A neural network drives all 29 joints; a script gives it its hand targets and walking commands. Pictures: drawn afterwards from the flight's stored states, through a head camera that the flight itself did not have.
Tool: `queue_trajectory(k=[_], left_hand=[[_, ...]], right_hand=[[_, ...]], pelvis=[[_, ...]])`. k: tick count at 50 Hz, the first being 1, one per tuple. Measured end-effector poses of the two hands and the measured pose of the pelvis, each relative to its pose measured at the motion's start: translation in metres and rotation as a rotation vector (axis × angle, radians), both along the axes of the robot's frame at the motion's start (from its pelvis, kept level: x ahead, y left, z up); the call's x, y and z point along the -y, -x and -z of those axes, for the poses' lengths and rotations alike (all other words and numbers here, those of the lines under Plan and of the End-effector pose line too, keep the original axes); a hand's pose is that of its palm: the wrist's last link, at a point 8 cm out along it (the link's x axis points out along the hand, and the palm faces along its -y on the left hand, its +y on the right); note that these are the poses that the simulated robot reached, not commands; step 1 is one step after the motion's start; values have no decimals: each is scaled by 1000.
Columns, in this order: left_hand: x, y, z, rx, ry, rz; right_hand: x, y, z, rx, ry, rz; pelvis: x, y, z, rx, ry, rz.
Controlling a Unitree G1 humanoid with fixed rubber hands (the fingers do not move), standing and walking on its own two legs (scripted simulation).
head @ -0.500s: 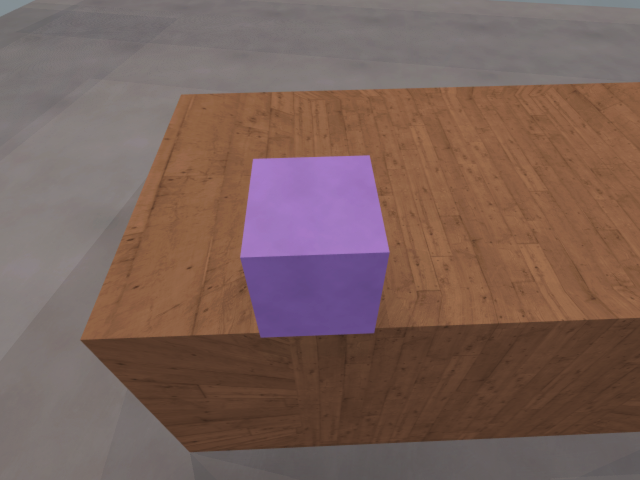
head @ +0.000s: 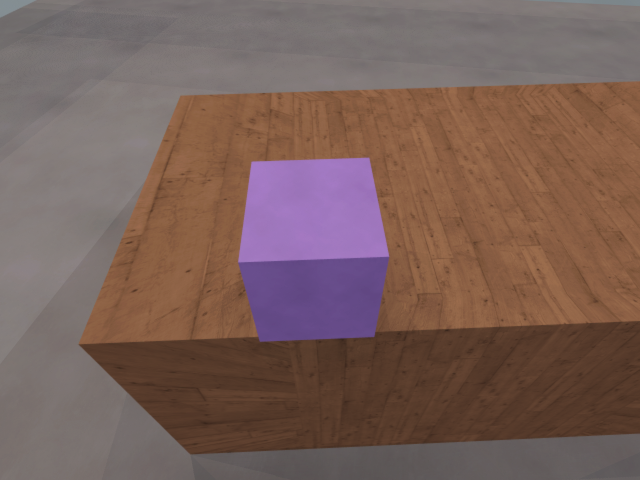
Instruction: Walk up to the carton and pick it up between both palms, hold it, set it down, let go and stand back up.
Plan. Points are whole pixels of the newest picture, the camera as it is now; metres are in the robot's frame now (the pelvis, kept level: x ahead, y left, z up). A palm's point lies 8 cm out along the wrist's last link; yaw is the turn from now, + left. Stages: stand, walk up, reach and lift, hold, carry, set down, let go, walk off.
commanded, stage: walk up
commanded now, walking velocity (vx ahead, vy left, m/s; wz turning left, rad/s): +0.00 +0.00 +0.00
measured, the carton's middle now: (313, 250) +0.45 +0.03 +0.01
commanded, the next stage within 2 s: reach and lift in 1.44 s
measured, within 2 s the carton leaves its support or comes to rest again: neither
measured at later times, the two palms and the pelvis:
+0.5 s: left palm out of the picture -0.01 +0.21 -0.15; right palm out of the picture +0.04 -0.24 -0.15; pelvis +0.03 -0.02 +0.00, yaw +3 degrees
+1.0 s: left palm out of the picture -0.01 +0.22 -0.15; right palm out of the picture +0.05 -0.25 -0.15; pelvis +0.02 -0.02 +0.00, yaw +5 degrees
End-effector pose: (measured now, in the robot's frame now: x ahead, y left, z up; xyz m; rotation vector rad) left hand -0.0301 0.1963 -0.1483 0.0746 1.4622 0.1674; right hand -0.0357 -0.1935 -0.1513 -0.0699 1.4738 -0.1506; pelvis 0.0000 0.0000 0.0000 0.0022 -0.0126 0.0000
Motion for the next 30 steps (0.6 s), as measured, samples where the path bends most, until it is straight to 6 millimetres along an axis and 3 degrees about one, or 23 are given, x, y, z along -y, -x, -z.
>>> queue_trajectory(k=[7, 13, 21, 30], left_hand=[[2, 0, 1, -6, 3, -2], [-9, 0, 3, -15, -31, 0], [-14, -8, -2, -23, -68, -9], [-11, -35, -1, 37, -78, -13]], right_hand=[[3, -3, 0, 1, 5, -6], [18, -15, -1, 20, 29, -48], [44, -55, -2, 64, 64, -113], [54, -104, -3, 153, 82, -159]], pelvis=[[1, -3, 0, 0, 1, 0], [7, -11, 4, 0, -2, -18], [17, -26, 4, -8, 6, -43], [22, -35, 5, -1, 14, -65]])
